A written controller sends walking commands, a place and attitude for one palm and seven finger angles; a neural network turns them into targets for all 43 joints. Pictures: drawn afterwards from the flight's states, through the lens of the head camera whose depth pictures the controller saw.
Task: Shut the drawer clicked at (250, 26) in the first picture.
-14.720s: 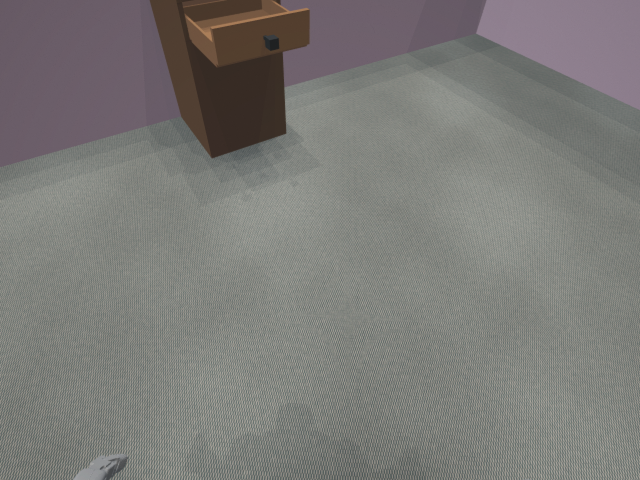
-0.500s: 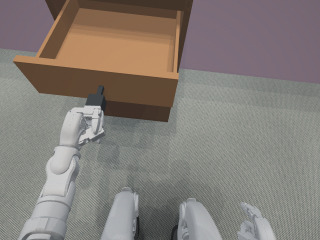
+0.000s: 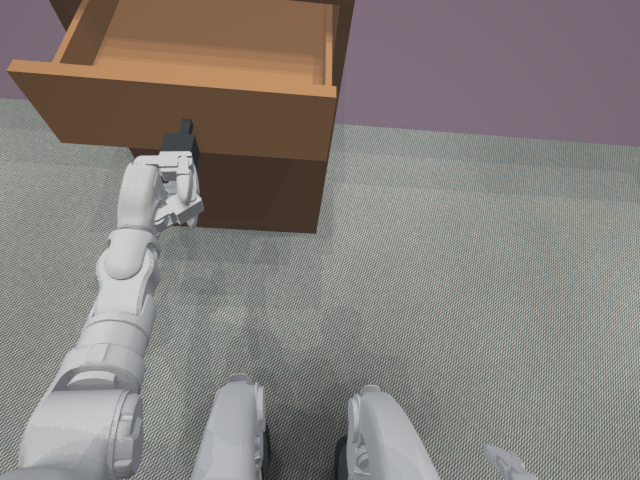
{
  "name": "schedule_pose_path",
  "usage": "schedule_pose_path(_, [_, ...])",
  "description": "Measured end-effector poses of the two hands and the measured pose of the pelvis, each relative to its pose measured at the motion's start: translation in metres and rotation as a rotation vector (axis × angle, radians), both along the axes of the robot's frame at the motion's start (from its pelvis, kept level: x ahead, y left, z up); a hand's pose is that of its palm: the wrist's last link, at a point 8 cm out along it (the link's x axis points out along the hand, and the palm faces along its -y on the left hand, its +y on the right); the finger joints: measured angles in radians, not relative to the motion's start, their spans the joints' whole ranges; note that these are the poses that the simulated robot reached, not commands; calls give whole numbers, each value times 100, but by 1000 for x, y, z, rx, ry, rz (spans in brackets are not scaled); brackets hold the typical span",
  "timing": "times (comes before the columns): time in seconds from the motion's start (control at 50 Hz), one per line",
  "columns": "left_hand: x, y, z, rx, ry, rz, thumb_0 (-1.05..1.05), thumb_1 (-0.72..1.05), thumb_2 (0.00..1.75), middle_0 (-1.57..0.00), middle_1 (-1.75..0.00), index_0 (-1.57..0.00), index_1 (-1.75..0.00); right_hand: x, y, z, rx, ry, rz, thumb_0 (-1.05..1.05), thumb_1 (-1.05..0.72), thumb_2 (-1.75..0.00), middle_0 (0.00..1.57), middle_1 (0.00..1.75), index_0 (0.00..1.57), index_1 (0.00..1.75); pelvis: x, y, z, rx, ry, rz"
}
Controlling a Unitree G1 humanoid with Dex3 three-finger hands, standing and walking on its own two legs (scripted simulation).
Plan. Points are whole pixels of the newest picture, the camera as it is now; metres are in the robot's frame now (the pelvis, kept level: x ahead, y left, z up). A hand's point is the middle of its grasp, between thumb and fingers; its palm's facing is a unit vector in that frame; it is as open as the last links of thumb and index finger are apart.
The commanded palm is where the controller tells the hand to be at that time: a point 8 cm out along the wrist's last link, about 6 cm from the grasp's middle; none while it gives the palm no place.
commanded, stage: push the drawer shut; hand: left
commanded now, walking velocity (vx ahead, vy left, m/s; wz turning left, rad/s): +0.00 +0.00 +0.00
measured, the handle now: (183, 143) +0.53 +0.18 +0.03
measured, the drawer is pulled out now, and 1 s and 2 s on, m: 0.18 0.07 0.00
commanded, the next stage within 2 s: pull the fist back off the drawer in 1.72 s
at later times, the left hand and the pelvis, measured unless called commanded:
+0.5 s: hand (202, 154) +0.51 +0.15 +0.03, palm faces -0.04 -1.00 -0.06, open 3.1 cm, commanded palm +0.52 +0.18 +0.03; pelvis +0.01 +0.00 -0.01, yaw -2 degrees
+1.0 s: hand (207, 127) +0.56 +0.15 +0.03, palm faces -0.03 -1.00 -0.06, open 3.1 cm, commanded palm +0.58 +0.17 +0.03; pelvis +0.00 +0.00 -0.02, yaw -2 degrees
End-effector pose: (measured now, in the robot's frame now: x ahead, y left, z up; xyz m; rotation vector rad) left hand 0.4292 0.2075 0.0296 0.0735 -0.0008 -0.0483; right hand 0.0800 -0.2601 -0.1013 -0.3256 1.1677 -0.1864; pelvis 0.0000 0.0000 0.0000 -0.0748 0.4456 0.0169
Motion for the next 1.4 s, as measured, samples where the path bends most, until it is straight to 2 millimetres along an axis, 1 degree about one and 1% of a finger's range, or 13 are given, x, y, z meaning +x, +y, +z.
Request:
schedule_pose_path(0.18, [32, 0, 0, -1, 7, 2, -4, 75, 96, -140, -160, -140, -160, -19, -3, -5, -2, 72, -36, 1, -90, -90, 20, 30, 21, 30, 3, 0, -4, -3, 27, -8])
schedule_pose_path(0.32, [50, -1, 1, -9, 9, 4, -1, 76, 95, -140, -160, -140, -160, -29, -5, -7, 4, 115, -61, 1, -90, -90, 20, 30, 21, 30, 6, -1, -5, -4, 43, -17])
schedule_pose_path(0.54, [68, -1, 2, -14, 6, 6, 1, 75, 94, -140, -160, -140, -160, -40, -6, -8, 7, 160, -85, 1, -90, -90, 20, 30, 21, 30, 9, -3, -8, -8, 57, -24])
schedule_pose_path(0.72, [83, 1, 2, -13, 5, 9, 0, 72, 94, -140, -160, -140, -160, -49, -9, -10, -8, 186, -86, 1, -90, -90, 20, 30, 21, 30, 6, -4, -13, -16, 74, -22])
schedule_pose_path(0.88, [98, -1, 3, -13, 8, 11, 1, 72, 95, -140, -160, -140, -160, -63, -9, -11, -24, 209, -96, 1, -90, -90, 20, 30, 21, 30, 2, -4, -18, -22, 88, -24])
schedule_pose_path(1.14, [128, -6, 5, -12, 12, 21, 4, 75, 97, -140, -160, -140, -160, -93, -3, -11, -37, 270, -129, 1, -90, -90, 20, 30, 21, 30, -2, -3, -26, -33, 123, -31])
schedule_pose_path(1.4, [163, -8, 8, -11, 19, 25, 6, 75, 96, -140, -160, -140, -160, -119, 6, -8, -40, 332, -175, 1, -90, -90, 20, 30, 21, 30, 0, -2, -33, -43, 162, -44])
